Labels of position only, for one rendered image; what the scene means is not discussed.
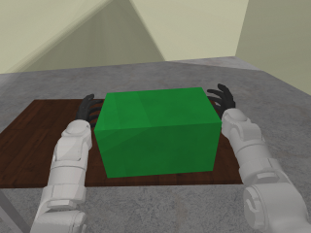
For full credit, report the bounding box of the carton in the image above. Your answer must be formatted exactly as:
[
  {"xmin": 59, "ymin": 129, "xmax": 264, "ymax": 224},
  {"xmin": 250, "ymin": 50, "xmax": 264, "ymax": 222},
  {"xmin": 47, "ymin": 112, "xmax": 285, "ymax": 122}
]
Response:
[{"xmin": 93, "ymin": 87, "xmax": 223, "ymax": 179}]

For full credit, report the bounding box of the robot right hand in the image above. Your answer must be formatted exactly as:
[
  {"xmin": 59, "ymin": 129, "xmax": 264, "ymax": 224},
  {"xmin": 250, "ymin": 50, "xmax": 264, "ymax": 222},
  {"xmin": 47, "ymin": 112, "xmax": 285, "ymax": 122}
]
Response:
[{"xmin": 207, "ymin": 83, "xmax": 236, "ymax": 120}]

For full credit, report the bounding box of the left robot upper arm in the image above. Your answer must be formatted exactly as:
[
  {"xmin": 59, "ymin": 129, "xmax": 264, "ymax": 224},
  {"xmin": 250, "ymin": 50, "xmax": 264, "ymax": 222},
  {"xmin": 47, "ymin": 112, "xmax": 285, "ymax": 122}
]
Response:
[{"xmin": 31, "ymin": 210, "xmax": 88, "ymax": 233}]

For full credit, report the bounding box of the right robot upper arm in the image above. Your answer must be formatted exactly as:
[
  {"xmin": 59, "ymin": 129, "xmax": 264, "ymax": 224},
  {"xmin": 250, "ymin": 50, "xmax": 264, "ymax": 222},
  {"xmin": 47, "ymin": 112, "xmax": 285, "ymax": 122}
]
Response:
[{"xmin": 243, "ymin": 183, "xmax": 311, "ymax": 233}]

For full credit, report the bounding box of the table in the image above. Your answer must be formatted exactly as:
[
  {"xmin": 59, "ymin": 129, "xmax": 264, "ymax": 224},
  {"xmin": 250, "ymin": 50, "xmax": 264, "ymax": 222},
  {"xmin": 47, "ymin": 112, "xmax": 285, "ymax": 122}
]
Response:
[{"xmin": 0, "ymin": 99, "xmax": 243, "ymax": 233}]

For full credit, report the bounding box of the robot left hand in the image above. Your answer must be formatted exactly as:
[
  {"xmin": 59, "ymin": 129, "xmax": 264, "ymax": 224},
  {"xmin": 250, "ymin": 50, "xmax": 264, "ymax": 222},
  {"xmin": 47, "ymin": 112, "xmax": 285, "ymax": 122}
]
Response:
[{"xmin": 74, "ymin": 93, "xmax": 103, "ymax": 128}]

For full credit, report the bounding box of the robot right forearm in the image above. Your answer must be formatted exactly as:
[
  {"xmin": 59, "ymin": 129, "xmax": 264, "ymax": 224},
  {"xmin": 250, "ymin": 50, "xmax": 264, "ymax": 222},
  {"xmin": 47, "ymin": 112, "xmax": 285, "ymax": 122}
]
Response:
[{"xmin": 221, "ymin": 108, "xmax": 309, "ymax": 221}]

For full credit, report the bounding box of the robot left forearm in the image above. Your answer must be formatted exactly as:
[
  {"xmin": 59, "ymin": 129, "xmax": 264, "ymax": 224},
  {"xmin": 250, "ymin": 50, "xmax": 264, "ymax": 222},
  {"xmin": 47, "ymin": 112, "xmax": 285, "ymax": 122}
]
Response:
[{"xmin": 30, "ymin": 119, "xmax": 92, "ymax": 233}]

